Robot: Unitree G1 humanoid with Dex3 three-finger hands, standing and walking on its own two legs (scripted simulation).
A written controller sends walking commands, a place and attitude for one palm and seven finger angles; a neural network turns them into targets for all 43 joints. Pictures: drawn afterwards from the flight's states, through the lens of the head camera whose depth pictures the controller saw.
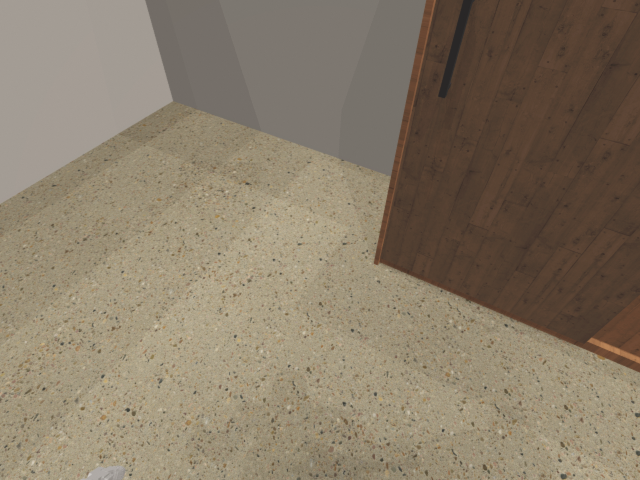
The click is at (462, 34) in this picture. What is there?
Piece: wardrobe's sliding door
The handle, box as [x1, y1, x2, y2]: [438, 0, 474, 97]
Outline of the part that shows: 474,0 463,0 438,96 444,97 450,85 450,78 471,3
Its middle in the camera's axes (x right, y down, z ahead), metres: +0.31 -0.44 +0.89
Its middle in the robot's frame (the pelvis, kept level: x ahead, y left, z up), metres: +0.99 -0.25 +0.12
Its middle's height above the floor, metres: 0.89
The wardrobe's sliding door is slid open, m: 0.00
